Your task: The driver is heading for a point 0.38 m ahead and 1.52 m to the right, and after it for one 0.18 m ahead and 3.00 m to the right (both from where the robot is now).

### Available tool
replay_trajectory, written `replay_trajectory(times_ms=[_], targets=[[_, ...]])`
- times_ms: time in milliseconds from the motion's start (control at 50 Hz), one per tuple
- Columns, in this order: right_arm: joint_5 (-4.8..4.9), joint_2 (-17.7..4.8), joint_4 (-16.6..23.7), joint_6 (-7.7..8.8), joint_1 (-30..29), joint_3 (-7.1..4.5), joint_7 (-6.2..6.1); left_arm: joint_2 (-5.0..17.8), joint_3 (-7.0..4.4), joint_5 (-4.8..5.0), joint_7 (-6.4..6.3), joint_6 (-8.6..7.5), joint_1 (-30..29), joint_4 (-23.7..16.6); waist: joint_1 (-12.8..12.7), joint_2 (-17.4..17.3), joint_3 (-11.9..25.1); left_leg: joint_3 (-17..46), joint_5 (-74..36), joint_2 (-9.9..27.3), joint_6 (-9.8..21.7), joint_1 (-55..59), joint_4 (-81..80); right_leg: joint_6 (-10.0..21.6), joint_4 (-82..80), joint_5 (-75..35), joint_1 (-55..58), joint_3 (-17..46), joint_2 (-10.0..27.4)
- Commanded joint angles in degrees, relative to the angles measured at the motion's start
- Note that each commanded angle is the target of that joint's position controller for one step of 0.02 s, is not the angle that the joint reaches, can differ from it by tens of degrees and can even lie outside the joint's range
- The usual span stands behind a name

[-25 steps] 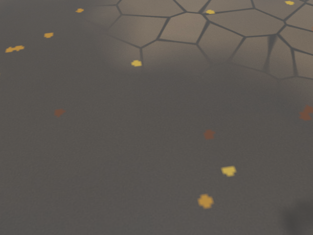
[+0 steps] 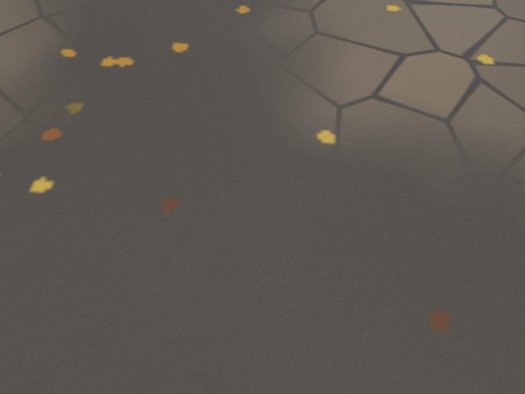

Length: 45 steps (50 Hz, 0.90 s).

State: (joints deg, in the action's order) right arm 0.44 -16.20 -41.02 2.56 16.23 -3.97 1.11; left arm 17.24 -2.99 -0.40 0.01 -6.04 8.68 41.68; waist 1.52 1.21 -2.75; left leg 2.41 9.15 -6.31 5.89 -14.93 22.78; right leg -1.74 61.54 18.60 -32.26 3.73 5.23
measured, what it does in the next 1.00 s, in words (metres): walks ahead, turning right: right foot, then left foot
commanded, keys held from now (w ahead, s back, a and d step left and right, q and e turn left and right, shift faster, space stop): e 1.00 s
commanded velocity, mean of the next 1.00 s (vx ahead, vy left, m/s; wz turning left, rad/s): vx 0.11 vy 0.00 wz -0.35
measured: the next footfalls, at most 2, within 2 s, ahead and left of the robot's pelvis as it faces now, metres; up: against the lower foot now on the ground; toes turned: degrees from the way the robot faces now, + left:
right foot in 0.24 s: +0.31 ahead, -0.14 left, +0.00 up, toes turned +0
left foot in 0.68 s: +0.31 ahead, +0.08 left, +0.00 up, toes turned -20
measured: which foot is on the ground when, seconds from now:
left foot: down 0.00-0.28, up 0.30-0.66, down 0.68-1.00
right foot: up 0.00-0.22, down 0.24-0.68, up 0.70-1.00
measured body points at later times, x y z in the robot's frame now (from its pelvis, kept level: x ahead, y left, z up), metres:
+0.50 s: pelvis +0.18 -0.05 -0.01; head +0.23 -0.06 +0.44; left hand +0.35 +0.21 -0.11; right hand +0.30 -0.34 -0.12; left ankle +0.22 +0.10 -0.70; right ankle +0.27 -0.14 -0.74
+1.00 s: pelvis +0.22 -0.01 +0.00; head +0.26 -0.02 +0.45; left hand +0.48 +0.17 -0.10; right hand +0.23 -0.33 -0.10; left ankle +0.28 +0.10 -0.74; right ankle +0.16 -0.14 -0.70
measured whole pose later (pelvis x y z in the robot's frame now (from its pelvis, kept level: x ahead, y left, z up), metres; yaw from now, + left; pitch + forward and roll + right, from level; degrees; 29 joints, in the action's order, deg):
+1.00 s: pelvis +0.22 -0.01 +0.00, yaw -26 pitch +1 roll -1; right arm -0.6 -15.0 -39.7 -1.1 9.5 -3.4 -2.2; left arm 17.8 -4.8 1.3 0.0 4.1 10.3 36.4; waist 1.1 1.0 -2.5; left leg -4.8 13.6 3.9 -0.2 -14.0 26.3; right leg -5.5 50.1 22.6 -25.6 0.9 1.3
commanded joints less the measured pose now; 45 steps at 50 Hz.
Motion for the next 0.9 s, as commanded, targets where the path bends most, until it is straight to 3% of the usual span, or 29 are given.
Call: replay_trajectory(times_ms=[20,80,140,200,240,260,280,300,320,340,360,380,420,500,600,660,680,700,720,740,760,780,800,840,900], targets=[[-0.37,-8.5,4.4,1.12,-3.4,-2.01,-1.26,3.7,-0.93,-0.48,-0.23,0.61,2.2,-2.5,-2.6,-3.7,3.5,10.3,-26.9,14.1,10.6,1.1,-9.4,-2.4,-8.8,-7.1,-1.3,-2.0,0.3],[-0.36,-7.5,2.2,0.65,-0.5,-1.48,-1.93,1.6,0.13,-0.31,0.53,0.07,-2.4,-2.5,0.6,-5.4,4.8,3.1,-30.7,10.6,6.1,0.2,-7.5,-1.8,-22.1,-23.6,5.0,-4.1,-2.0],[-0.74,-7.6,0.4,0.54,0.9,-1.06,-1.89,2.9,-0.14,0.54,1.40,-0.17,-4.4,-2.7,1.9,-6.2,5.2,3.9,-26.4,13.2,5.0,4.5,-6.3,0.3,-28.0,-29.0,6.4,-3.0,-2.8],[-0.93,-7.9,-0.8,0.42,-0.8,-1.11,-1.85,5.1,-1.03,0.18,2.17,-0.13,-3.6,-3.0,0.5,-6.0,5.1,4.9,-27.4,16.1,3.8,9.3,-1.2,3.3,-30.1,-22.0,6.2,-2.1,-3.4],[-0.40,-8.0,-0.7,-0.11,-3.1,-1.23,-2.40,7.4,-2.24,-0.31,2.28,-0.05,2.6,-1.4,-3.3,-5.1,6.7,3.0,-31.9,13.8,1.4,10.0,8.7,5.3,-34.3,-22.9,12.8,-3.6,-5.6],[-1.13,-7.5,0.0,-0.26,-1.5,-1.07,-2.79,10.8,-3.23,-0.50,2.02,-0.06,5.8,-1.5,-3.7,0.0,10.4,0.1,-24.2,9.4,-1.5,7.2,20.0,7.7,-34.1,-42.0,20.4,2.2,-1.3],[-2.05,-4.9,0.8,-0.04,5.2,-0.19,-2.84,14.1,-3.53,-1.21,1.82,0.40,6.7,-2.9,-0.6,11.2,17.0,-2.3,5.9,2.2,-6.1,-7.6,39.8,17.3,-32.4,-58.9,36.1,18.7,10.8],[-1.68,-4.9,0.7,-0.28,6.4,0.39,-2.36,10.5,-2.74,-0.67,1.77,1.27,8.4,-2.8,-1.8,14.3,22.8,1.7,29.0,-0.7,-7.8,-16.7,48.7,23.3,-37.3,-51.8,42.3,31.7,15.6],[-0.43,-7.9,0.8,-1.00,3.7,-0.31,-2.10,8.8,-2.44,0.27,1.71,1.98,6.3,-3.9,-2.7,7.9,20.4,5.0,26.6,2.4,-7.8,-19.8,53.3,21.5,-39.1,-34.9,38.7,30.7,13.9],[-0.04,-7.9,1.5,-1.92,-0.8,-0.49,-2.28,7.5,-2.10,0.59,1.39,2.87,3.6,-4.8,-3.2,3.0,15.4,4.1,23.1,3.9,-7.8,-21.4,53.3,18.6,-40.8,-23.2,32.3,26.3,11.0],[-0.19,-7.7,2.0,-2.78,-2.6,-0.61,-2.61,7.3,-1.88,0.60,1.00,3.60,1.8,-5.3,-2.4,1.1,11.1,3.8,20.5,5.4,-7.9,-21.5,50.4,17.2,-42.8,-16.1,25.1,24.3,9.9],[-0.69,-7.8,2.5,-3.46,-3.9,-0.89,-3.04,7.2,-1.86,0.48,0.56,4.15,0.6,-5.7,-1.7,1.4,8.7,3.9,18.2,6.7,-7.8,-19.2,45.6,15.8,-44.7,-10.8,19.4,22.6,7.8],[-0.85,-5.5,2.5,-3.62,-3.1,-0.52,-3.42,7.7,-2.25,-0.26,0.04,5.24,-1.0,-6.3,-0.4,5.3,7.3,1.8,15.9,5.6,-8.3,-13.9,36.0,13.9,-46.2,-8.3,13.7,18.2,3.0],[-0.94,-4.6,2.1,-2.98,-3.4,-0.28,-3.66,9.1,-3.33,0.49,-1.16,6.13,-0.1,-7.1,-1.3,6.1,10.8,2.4,11.7,4.7,-9.8,-9.9,26.0,14.3,-44.9,-8.7,14.6,18.4,2.2],[-0.37,-5.2,2.8,-1.86,-5.3,-0.67,-2.96,9.2,-3.78,0.86,-1.53,7.65,0.2,-7.7,-2.5,7.6,9.7,3.0,9.8,3.9,-9.2,-7.1,16.4,13.1,-44.1,-3.2,15.4,23.3,1.8],[-0.18,-5.8,1.7,-0.85,-2.0,-1.35,-2.32,8.4,-3.68,1.65,-1.81,8.61,-0.3,-8.1,-0.2,7.2,8.8,1.9,2.7,4.6,-6.8,1.8,1.6,10.0,-40.6,-2.3,12.9,23.3,-1.2],[-1.03,-9.2,1.9,-0.83,-0.4,-2.26,-2.57,6.4,-3.09,1.58,-1.80,8.65,1.2,-8.2,-0.4,2.3,9.4,8.4,3.1,13.1,-3.7,7.4,-2.5,7.1,-34.3,4.6,7.9,19.8,-4.4],[-2.84,-14.2,1.7,-1.47,-1.3,-3.46,-2.79,4.8,-2.81,1.84,-1.60,8.20,0.1,-10.4,-2.3,-14.9,6.0,22.0,-0.7,23.8,4.1,7.2,-6.6,3.7,-22.2,12.1,-3.0,6.7,-13.4],[-4.07,-12.0,3.4,-1.29,-4.3,-3.00,-2.76,8.5,-3.95,0.75,-1.41,7.35,1.4,-9.7,-1.8,-16.2,6.3,27.6,-6.3,29.5,8.9,4.3,-7.6,1.2,-7.2,15.3,-3.8,4.9,-11.6],[-3.49,-8.9,4.9,-1.14,-7.4,-2.05,-3.19,10.5,-4.90,1.01,-1.17,7.38,3.2,-8.0,-3.1,-11.4,6.4,22.7,-9.1,27.5,8.0,3.5,-6.1,0.2,-0.1,12.3,-3.1,5.5,-10.2],[-2.37,-7.3,5.4,-1.15,-9.8,-1.62,-3.41,9.9,-5.04,1.26,-1.31,8.04,5.1,-6.3,-4.1,-8.3,5.7,16.7,-10.0,23.7,5.4,3.5,-4.8,-0.8,3.2,9.4,-3.0,4.6,-9.8],[-1.35,-6.5,5.6,-1.19,-10.6,-1.33,-3.58,8.8,-4.84,1.10,-1.57,8.70,5.9,-5.6,-3.8,-7.8,5.2,13.4,-11.0,21.9,4.1,5.0,-3.8,-1.9,6.6,6.6,-4.5,4.1,-9.3],[-1.06,-6.2,5.6,-1.39,-10.2,-1.04,-3.71,7.2,-4.39,1.20,-1.52,9.16,5.8,-5.7,-3.3,-7.8,4.7,10.6,-14.1,21.0,4.1,5.2,-3.5,-2.7,8.9,5.5,-5.1,3.2,-8.9],[-1.40,-6.6,5.2,-2.04,-8.4,-1.16,-3.93,5.7,-3.69,1.82,-1.26,9.31,2.8,-7.3,-1.6,-9.1,4.0,6.4,-15.9,19.5,4.7,7.2,-3.7,-4.0,5.7,3.1,-5.9,0.2,-7.8],[-1.50,-8.4,4.4,-2.86,-5.2,-1.97,-4.22,4.5,-2.90,1.89,-0.73,9.08,-1.4,-9.8,1.2,-11.1,5.6,5.2,-18.0,21.4,6.2,12.9,-3.0,-5.0,-3.1,3.3,-5.1,-1.3,-5.3]])
Keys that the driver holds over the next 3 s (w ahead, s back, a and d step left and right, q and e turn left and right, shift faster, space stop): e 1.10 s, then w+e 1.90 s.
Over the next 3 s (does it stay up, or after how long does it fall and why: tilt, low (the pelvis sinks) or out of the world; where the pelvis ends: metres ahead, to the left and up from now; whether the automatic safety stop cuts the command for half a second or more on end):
stays up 0.57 -0.79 -0.01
